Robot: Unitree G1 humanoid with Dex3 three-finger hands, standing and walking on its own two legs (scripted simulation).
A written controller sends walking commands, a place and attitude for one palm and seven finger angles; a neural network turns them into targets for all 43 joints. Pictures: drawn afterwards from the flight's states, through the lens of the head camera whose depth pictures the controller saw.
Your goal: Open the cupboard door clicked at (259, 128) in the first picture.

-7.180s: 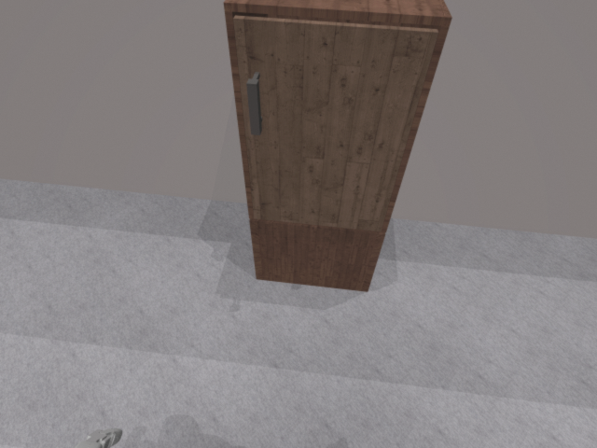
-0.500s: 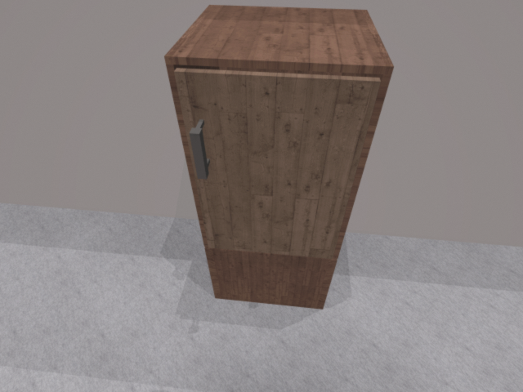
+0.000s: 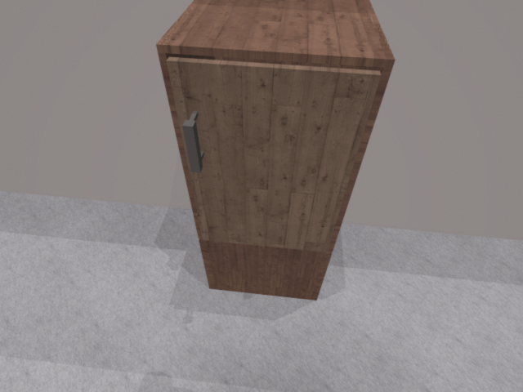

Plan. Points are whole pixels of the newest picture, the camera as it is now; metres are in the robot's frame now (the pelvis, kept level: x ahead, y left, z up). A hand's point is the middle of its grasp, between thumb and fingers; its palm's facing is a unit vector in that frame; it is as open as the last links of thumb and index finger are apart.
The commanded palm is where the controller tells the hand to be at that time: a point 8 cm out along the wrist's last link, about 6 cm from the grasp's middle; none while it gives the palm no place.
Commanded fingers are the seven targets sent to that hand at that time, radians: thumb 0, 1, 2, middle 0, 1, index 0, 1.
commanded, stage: come to a stop and stand still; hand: left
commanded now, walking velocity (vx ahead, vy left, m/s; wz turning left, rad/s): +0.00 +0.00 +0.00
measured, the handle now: (195, 142) +0.61 +0.18 +0.04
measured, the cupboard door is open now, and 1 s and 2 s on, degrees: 0 0 0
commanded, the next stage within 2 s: look again from close up in 0.08 s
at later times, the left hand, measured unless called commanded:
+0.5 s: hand out of the picture -0.01 +0.15 -0.18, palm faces +0.06 -0.99 -0.15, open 7.3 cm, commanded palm none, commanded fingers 0.00 0.90 0.90 -0.20 -0.30 -0.20 -0.30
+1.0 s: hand out of the picture -0.01 +0.16 -0.18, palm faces +0.08 -0.99 -0.13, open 7.3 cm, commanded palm none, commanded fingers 0.00 0.90 0.90 -0.20 -0.30 -0.20 -0.30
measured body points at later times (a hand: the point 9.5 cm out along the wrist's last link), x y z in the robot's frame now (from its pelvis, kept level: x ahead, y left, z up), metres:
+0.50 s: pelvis +0.00 +0.00 +0.00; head +0.00 +0.00 +0.45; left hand -0.01 +0.20 -0.16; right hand -0.01 -0.20 -0.16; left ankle +0.00 +0.10 -0.74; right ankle +0.06 -0.10 -0.74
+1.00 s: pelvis +0.02 +0.01 +0.00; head +0.01 +0.02 +0.45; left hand -0.01 +0.21 -0.17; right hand -0.02 -0.20 -0.16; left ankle +0.00 +0.10 -0.74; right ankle +0.06 -0.10 -0.74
